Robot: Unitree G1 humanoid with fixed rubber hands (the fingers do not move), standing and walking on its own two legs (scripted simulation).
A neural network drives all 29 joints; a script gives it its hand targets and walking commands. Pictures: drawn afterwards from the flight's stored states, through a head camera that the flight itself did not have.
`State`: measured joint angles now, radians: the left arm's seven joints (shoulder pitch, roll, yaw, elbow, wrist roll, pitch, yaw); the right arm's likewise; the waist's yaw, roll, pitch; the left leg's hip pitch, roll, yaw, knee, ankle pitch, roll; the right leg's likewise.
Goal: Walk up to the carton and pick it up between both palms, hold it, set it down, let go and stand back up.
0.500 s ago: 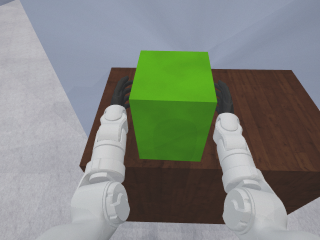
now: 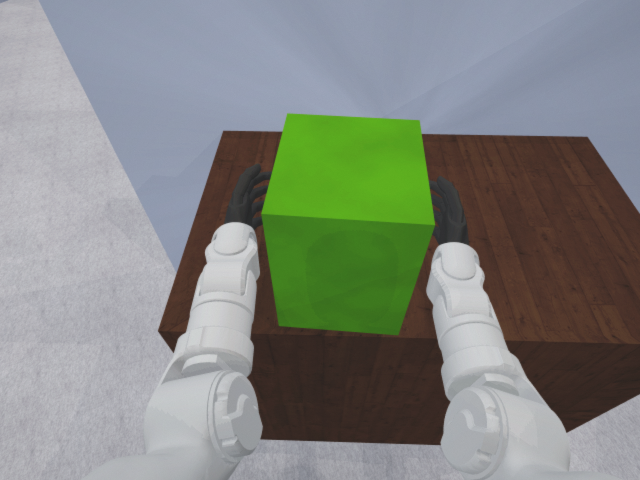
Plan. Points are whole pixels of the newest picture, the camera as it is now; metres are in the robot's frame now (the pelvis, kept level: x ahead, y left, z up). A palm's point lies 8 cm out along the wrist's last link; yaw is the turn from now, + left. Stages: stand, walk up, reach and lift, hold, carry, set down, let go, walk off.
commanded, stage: set down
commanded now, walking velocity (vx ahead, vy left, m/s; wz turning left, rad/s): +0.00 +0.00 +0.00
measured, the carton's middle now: (345, 229) +0.43 +0.00 +0.06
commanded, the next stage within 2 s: none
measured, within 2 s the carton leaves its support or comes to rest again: rests again in 0.54 s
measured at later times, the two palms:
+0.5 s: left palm (242, 235) +0.40 +0.14 +0.08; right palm (446, 250) +0.38 -0.13 +0.07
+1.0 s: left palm (243, 239) +0.40 +0.14 +0.07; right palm (444, 253) +0.38 -0.13 +0.06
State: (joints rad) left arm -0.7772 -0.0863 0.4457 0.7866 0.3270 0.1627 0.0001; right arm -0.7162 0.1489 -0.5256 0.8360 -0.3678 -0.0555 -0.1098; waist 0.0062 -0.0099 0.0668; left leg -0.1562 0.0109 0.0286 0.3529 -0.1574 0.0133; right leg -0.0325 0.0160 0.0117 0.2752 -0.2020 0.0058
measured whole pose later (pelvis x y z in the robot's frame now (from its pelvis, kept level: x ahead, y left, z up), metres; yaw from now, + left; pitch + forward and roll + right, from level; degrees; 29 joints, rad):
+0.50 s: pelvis +0.00 +0.00 +0.00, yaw +0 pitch -2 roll -1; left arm -0.74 -0.10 0.48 0.81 0.34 0.09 0.00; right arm -0.68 0.18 -0.56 0.84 -0.42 -0.11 -0.10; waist 0.01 -0.01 0.07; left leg -0.16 0.01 0.03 0.35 -0.16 0.01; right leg -0.04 0.02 0.01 0.27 -0.20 0.01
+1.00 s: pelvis +0.00 +0.00 +0.00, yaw +0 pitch -1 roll -1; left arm -0.73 -0.11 0.50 0.81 0.35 0.04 -0.01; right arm -0.67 0.18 -0.57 0.84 -0.43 -0.15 -0.09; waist 0.01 -0.01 0.08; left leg -0.18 0.01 0.03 0.35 -0.16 0.01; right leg -0.06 0.02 0.01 0.27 -0.20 0.01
